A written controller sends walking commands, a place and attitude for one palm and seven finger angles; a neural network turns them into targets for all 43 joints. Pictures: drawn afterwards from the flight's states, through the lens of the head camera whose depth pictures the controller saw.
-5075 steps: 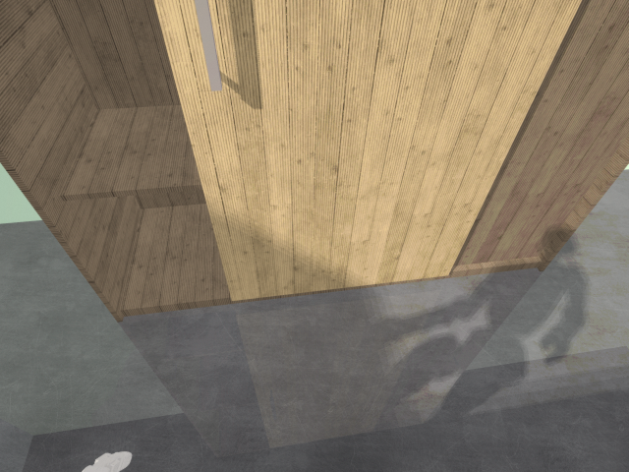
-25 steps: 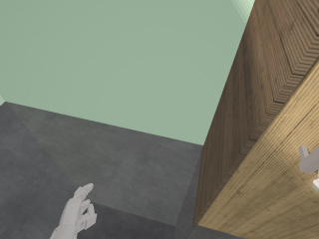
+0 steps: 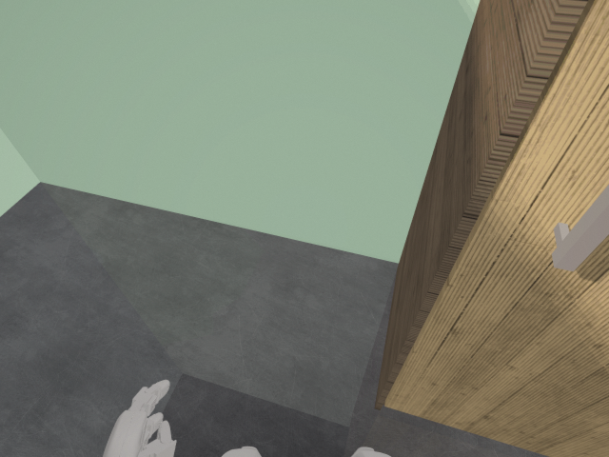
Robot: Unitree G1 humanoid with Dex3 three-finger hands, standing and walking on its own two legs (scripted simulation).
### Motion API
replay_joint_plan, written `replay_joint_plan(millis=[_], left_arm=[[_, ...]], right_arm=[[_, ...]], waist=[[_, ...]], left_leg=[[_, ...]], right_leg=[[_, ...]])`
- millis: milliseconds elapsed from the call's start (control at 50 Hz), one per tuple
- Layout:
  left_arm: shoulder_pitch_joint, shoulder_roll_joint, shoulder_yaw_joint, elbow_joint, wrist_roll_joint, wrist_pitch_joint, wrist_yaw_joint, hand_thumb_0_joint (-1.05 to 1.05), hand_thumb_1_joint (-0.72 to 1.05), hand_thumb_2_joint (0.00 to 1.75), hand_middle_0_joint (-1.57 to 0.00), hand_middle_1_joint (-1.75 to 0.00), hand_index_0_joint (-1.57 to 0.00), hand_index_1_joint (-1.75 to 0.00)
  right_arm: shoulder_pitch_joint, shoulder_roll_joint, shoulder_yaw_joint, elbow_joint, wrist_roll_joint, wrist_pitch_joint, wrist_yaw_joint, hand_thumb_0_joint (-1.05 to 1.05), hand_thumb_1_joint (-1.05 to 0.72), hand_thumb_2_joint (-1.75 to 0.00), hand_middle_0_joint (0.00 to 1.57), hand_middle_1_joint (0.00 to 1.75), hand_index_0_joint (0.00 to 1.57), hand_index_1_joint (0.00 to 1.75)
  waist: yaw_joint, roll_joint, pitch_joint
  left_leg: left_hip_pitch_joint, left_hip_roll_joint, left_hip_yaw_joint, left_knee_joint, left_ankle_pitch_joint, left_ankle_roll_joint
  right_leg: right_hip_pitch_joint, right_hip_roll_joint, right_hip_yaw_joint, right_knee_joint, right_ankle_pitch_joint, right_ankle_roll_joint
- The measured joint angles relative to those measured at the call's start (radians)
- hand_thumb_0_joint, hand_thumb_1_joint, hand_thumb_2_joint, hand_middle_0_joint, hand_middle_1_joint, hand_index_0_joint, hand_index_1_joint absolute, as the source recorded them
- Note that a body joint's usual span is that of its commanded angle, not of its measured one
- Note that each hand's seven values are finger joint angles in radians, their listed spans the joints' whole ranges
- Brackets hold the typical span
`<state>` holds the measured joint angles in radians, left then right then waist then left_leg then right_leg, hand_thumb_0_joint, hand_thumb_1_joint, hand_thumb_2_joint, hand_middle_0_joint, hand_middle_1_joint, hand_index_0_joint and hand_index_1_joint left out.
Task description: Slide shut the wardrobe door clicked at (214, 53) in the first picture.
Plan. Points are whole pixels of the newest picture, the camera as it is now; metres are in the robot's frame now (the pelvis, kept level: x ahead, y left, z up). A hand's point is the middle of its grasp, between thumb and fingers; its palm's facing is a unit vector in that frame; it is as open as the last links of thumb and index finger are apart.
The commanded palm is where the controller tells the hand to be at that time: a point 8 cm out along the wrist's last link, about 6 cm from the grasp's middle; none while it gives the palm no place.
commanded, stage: step back with the hand held close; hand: right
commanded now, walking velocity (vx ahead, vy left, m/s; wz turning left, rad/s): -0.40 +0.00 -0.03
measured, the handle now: out of the picture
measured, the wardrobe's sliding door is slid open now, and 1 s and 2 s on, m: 0.00 0.00 0.00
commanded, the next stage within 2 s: stop stepping back and stand still in 0.40 s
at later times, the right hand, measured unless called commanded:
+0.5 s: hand out of the picture +0.13 -0.27 +0.19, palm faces +0.35 +0.82 -0.45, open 7.4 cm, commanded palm +0.07 -0.31 +0.20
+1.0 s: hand out of the picture +0.04 -0.30 +0.19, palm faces +0.46 +0.82 -0.36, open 7.4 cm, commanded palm -0.03 -0.33 +0.20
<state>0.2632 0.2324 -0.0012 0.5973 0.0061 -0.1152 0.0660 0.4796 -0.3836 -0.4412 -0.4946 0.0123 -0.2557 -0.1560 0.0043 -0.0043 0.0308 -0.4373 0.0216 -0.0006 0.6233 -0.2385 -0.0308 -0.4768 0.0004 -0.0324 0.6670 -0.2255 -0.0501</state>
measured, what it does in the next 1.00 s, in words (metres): walks backwards: left foot, then right foot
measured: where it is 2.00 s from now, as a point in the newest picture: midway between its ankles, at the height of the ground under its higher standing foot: outside the picture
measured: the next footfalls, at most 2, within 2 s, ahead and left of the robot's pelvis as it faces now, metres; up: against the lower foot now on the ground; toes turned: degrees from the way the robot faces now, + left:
left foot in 0.14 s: +0.00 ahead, +0.14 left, +0.00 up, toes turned -2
right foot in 0.32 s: +0.05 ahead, -0.09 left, +0.00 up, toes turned +1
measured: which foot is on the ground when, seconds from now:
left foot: up 0.00-0.12, down 0.14-0.34, up 0.36-0.64, down 0.66-1.00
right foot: down 0.00-0.18, up 0.20-0.30, down 0.32-0.66, up 0.68-0.86, down 0.88-1.00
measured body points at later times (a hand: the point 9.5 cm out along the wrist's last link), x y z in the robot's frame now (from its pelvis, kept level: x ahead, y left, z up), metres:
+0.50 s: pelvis -0.09 -0.02 +0.02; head -0.05 -0.05 +0.47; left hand +0.10 +0.21 -0.03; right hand +0.11 -0.31 +0.22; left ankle -0.13 +0.12 -0.66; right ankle +0.01 -0.09 -0.72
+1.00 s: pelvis -0.17 -0.04 +0.01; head -0.21 -0.06 +0.46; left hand -0.06 +0.22 -0.06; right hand +0.01 -0.34 +0.20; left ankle -0.21 +0.08 -0.70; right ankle -0.13 -0.14 -0.72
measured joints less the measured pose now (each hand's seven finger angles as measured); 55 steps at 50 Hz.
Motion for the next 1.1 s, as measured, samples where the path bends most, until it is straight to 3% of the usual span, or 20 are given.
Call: replay_joint_plan(millis=[80, 120, 160, 220, 260, 300, 320, 380, 420, 500, 560, 620, 660, 700, 760, 800, 880, 920, 980, 1100], left_arm=[[0.011, -0.026, 0.01, 0.0, 0.003, -0.012, -0.003, 0.01, 0.9, 0.89, -0.2, -0.3, -0.2, -0.3], [0.016, -0.038, 0.006, -0.001, 0.007, -0.017, -0.011, 0.01, 0.9, 0.89, -0.2, -0.3, -0.2, -0.3], [0.006, -0.043, -0.002, -0.005, 0.01, -0.023, -0.02, 0.01, 0.9, 0.89, -0.2, -0.3, -0.2, -0.3], [-0.041, -0.03, 0.002, 0.028, 0.01, -0.018, -0.023, 0.01, 0.9, 0.89, -0.2, -0.3, -0.2, -0.3], [-0.054, -0.031, 0.0, 0.041, 0.009, -0.006, -0.019, 0.01, 0.9, 0.89, -0.2, -0.3, -0.2, -0.3], [-0.063, -0.031, -0.007, 0.033, 0.009, 0.005, -0.012, 0.01, 0.9, 0.89, -0.2, -0.3, -0.2, -0.3], [-0.067, -0.027, -0.008, 0.02, 0.007, 0.008, -0.008, 0.01, 0.9, 0.89, -0.2, -0.3, -0.2, -0.3], [-0.109, -0.042, 0.002, -0.005, 0.003, 0.016, -0.01, 0.01, 0.9, 0.89, -0.2, -0.3, -0.2, -0.3], [-0.123, -0.051, 0.005, -0.023, 0.011, 0.001, -0.02, 0.01, 0.9, 0.89, -0.2, -0.3, -0.2, -0.3], [-0.119, -0.061, 0.002, -0.033, 0.009, -0.029, -0.039, 0.01, 0.9, 0.89, -0.2, -0.3, -0.2, -0.3], [-0.102, -0.063, -0.004, -0.027, 0.009, -0.025, -0.036, 0.01, 0.9, 0.89, -0.2, -0.3, -0.2, -0.3], [-0.068, -0.066, -0.013, -0.029, 0.011, -0.003, -0.025, 0.01, 0.9, 0.89, -0.2, -0.3, -0.21, -0.3], [-0.05, -0.065, -0.021, -0.043, 0.011, 0.013, -0.022, 0.01, 0.9, 0.89, -0.2, -0.3, -0.21, -0.3], [-0.05, -0.037, -0.02, -0.013, 0.012, 0.027, -0.019, 0.01, 0.9, 0.89, -0.2, -0.3, -0.21, -0.3], [0.003, -0.017, -0.013, 0.052, 0.001, 0.041, -0.008, 0.01, 0.9, 0.89, -0.2, -0.3, -0.21, -0.3], [0.041, -0.008, -0.007, 0.078, 0.001, 0.04, 0.006, 0.01, 0.9, 0.89, -0.2, -0.3, -0.21, -0.3], [0.087, 0.026, 0.017, 0.092, 0.002, 0.019, 0.029, 0.01, 0.9, 0.89, -0.2, -0.3, -0.2, -0.3], [0.063, 0.014, 0.022, 0.099, 0.0, 0.015, 0.031, 0.01, 0.9, 0.89, -0.2, -0.3, -0.2, -0.3], [0.042, -0.023, 0.016, 0.078, 0.013, -0.009, 0.019, 0.01, 0.9, 0.89, -0.2, -0.3, -0.2, -0.3], [0.045, -0.056, -0.015, 0.017, 0.015, -0.006, -0.011, 0.01, 0.9, 0.89, -0.2, -0.3, -0.2, -0.3]], right_arm=[[-0.004, -0.031, -0.025, 0.016, -0.006, -0.006, 0.009, 0.01, -0.89, -0.9, 0.22, 0.31, 0.21, 0.3], [0.016, -0.035, -0.04, 0.014, -0.002, -0.013, 0.011, 0.01, -0.89, -0.9, 0.22, 0.31, 0.21, 0.3], [0.039, -0.034, -0.054, -0.001, 0.008, -0.022, 0.011, 0.01, -0.89, -0.9, 0.21, 0.31, 0.21, 0.3], [0.023, 0.009, 0.002, 0.003, 0.014, -0.026, 0.014, 0.01, -0.89, -0.9, 0.21, 0.31, 0.21, 0.3], [0.019, 0.009, 0.034, -0.002, 0.01, -0.018, 0.021, 0.01, -0.89, -0.9, 0.21, 0.31, 0.21, 0.3], [0.021, -0.005, 0.04, -0.011, 0.007, -0.01, 0.027, 0.01, -0.89, -0.9, 0.21, 0.31, 0.21, 0.3], [0.021, -0.015, 0.038, -0.017, 0.007, -0.006, 0.028, 0.01, -0.89, -0.9, 0.22, 0.31, 0.21, 0.3], [-0.006, -0.056, 0.012, -0.009, 0.02, 0.005, 0.033, 0.01, -0.89, -0.9, 0.22, 0.31, 0.21, 0.3], [0.004, -0.066, -0.002, -0.017, 0.032, 0.016, 0.034, 0.01, -0.89, -0.9, 0.22, 0.31, 0.21, 0.3], [0.058, -0.056, -0.003, -0.068, 0.043, 0.026, 0.023, 0.01, -0.89, -0.9, 0.22, 0.31, 0.21, 0.3], [0.079, -0.048, 0.012, -0.082, 0.049, 0.042, 0.019, 0.01, -0.89, -0.9, 0.21, 0.31, 0.21, 0.3], [0.085, -0.054, 0.02, -0.066, 0.054, 0.078, 0.016, 0.01, -0.89, -0.9, 0.21, 0.31, 0.21, 0.3], [0.094, -0.079, 0.0, -0.068, 0.056, 0.096, 0.017, 0.01, -0.89, -0.9, 0.21, 0.31, 0.21, 0.3], [0.09, -0.058, 0.011, -0.061, 0.057, 0.105, 0.021, 0.01, -0.89, -0.9, 0.21, 0.31, 0.21, 0.3], [0.084, -0.021, 0.036, -0.022, 0.053, 0.106, 0.019, 0.01, -0.89, -0.9, 0.22, 0.31, 0.21, 0.3], [0.055, 0.004, 0.046, 0.036, 0.037, 0.1, 0.009, 0.01, -0.89, -0.9, 0.22, 0.31, 0.21, 0.3], [-0.025, 0.04, 0.068, 0.105, 0.018, 0.111, -0.009, 0.01, -0.89, -0.9, 0.21, 0.31, 0.21, 0.3], [-0.032, 0.038, 0.051, 0.103, 0.02, 0.11, -0.013, 0.01, -0.89, -0.9, 0.21, 0.31, 0.21, 0.3], [-0.001, 0.014, 0.022, 0.079, 0.02, 0.099, -0.01, 0.01, -0.89, -0.9, 0.21, 0.31, 0.21, 0.3], [0.064, -0.029, 0.009, 0.021, 0.016, 0.06, 0.006, 0.01, -0.89, -0.9, 0.21, 0.31, 0.21, 0.3]], waist=[[0.02, -0.026, -0.008], [0.014, -0.026, -0.035], [-0.008, -0.009, -0.057], [-0.034, -0.021, -0.029], [-0.039, 0.005, -0.033], [-0.032, 0.028, -0.042], [-0.023, 0.027, -0.043], [-0.011, 0.06, -0.005], [-0.006, 0.046, 0.005], [-0.015, 0.013, -0.005], [-0.019, -0.002, -0.028], [-0.006, -0.002, -0.063], [-0.01, 0.039, -0.081], [-0.032, 0.018, -0.075], [-0.048, 0.025, -0.118], [-0.04, 0.034, -0.143], [-0.001, 0.017, -0.153], [0.008, 0.046, -0.126], [0.04, 0.051, -0.107], [0.048, 0.004, -0.096]], left_leg=[[0.031, -0.063, -0.009, 0.149, -0.096, 0.017], [0.102, -0.077, 0.001, 0.095, -0.105, 0.032], [0.157, -0.069, -0.017, -0.027, -0.158, 0.043], [0.144, -0.074, -0.036, -0.043, -0.094, 0.025], [0.139, -0.053, -0.051, -0.051, -0.068, 0.013], [0.128, -0.038, -0.059, -0.056, -0.061, 0.002], [0.117, -0.038, -0.056, -0.05, -0.059, -0.004], [0.063, -0.027, -0.069, 0.053, -0.104, 0.006], [0.026, -0.06, -0.062, 0.187, -0.208, 0.015], [0.026, -0.086, -0.011, 0.29, -0.24, 0.014], [0.086, -0.079, 0.023, 0.227, -0.259, 0.021], [0.22, -0.069, 0.063, -0.005, -0.267, 0.052], [0.292, -0.036, 0.048, -0.192, -0.208, 0.091], [0.268, -0.037, 0.04, -0.177, -0.064, 0.078], [0.275, -0.021, 0.023, -0.161, -0.084, 0.047], [0.285, -0.006, 0.025, -0.161, -0.091, 0.032], [0.267, 0.009, 0.069, -0.074, -0.139, 0.01], [0.243, 0.031, 0.044, -0.007, -0.158, 0.015], [0.187, 0.003, 0.024, 0.103, -0.215, 0.028], [0.209, -0.028, 0.079, -0.086, -0.063, 0.062]], right_leg=[[-0.011, -0.016, 0.033, -0.026, 0.078, -0.008], [-0.031, -0.021, 0.036, -0.04, 0.083, -0.001], [-0.068, -0.022, 0.014, -0.038, 0.088, 0.01], [-0.072, -0.011, 0.029, 0.023, 0.002, 0.053], [-0.046, 0.016, 0.031, 0.086, -0.06, 0.063], [0.022, 0.02, 0.027, 0.021, -0.03, 0.064], [0.061, 0.014, 0.025, -0.052, 0.04, 0.051], [0.075, 0.036, 0.008, -0.119, 0.041, -0.003], [0.075, 0.019, 0.011, -0.155, 0.073, -0.012], [0.08, -0.024, 0.01, -0.236, 0.15, -0.01], [0.075, -0.04, 0.012, -0.292, 0.204, -0.005], [0.054, -0.026, 0.025, -0.323, 0.21, 0.018], [-0.011, 0.009, -0.001, -0.242, 0.092, 0.051], [-0.092, 0.013, 0.026, 0.01, -0.024, 0.07], [-0.1, 0.023, 0.037, 0.266, -0.07, 0.077], [-0.023, 0.003, 0.018, 0.202, -0.08, 0.062], [0.164, -0.038, 0.006, -0.092, -0.055, 0.029], [0.166, -0.019, -0.017, -0.07, -0.04, 0.028], [0.18, -0.017, -0.027, -0.096, -0.026, 0.03], [0.144, -0.032, -0.007, -0.076, -0.039, 0.04]])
